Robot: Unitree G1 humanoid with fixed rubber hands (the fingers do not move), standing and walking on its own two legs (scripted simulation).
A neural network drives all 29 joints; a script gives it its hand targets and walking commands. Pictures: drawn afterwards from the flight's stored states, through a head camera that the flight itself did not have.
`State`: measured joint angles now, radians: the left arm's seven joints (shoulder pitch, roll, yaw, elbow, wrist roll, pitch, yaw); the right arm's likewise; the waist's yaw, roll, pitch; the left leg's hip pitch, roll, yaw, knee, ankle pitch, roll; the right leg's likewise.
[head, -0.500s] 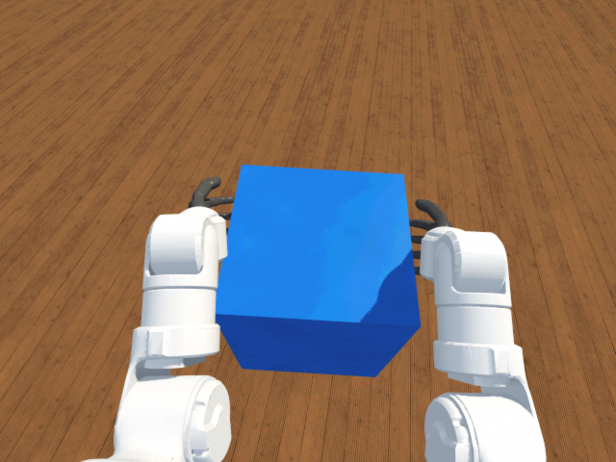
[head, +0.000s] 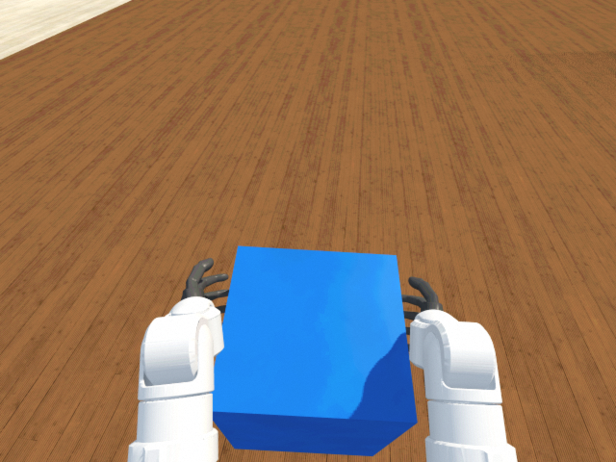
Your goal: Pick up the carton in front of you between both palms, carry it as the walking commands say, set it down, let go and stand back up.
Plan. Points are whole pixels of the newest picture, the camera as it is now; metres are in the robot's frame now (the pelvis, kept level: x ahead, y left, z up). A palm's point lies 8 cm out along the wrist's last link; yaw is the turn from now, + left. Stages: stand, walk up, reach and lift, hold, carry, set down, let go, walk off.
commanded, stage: carry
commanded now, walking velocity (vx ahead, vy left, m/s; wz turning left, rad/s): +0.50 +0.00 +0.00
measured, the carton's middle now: (310, 358) +0.30 +0.00 -0.01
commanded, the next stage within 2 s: none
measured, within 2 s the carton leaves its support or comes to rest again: neither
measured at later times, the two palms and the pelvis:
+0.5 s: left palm (251, 183) +0.58 +0.11 +0.08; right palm (404, 193) +0.59 -0.18 +0.06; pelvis +0.30 -0.05 +0.01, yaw +3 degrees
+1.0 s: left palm (248, 101) +0.92 +0.15 +0.09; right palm (363, 108) +0.90 -0.14 +0.08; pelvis +0.61 +0.01 +0.01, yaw +0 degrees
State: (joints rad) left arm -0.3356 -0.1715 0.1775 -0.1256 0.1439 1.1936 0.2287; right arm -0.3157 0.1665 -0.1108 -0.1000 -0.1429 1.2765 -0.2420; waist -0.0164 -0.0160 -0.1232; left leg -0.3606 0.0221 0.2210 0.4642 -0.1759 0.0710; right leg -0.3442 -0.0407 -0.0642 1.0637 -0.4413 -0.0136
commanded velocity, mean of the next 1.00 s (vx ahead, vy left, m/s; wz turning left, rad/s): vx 0.44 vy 0.00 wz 0.00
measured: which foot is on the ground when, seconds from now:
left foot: down 0.00-0.36, up 0.38-0.78, down 0.80-1.00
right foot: up 0.00-0.30, down 0.32-0.82, up 0.84-1.00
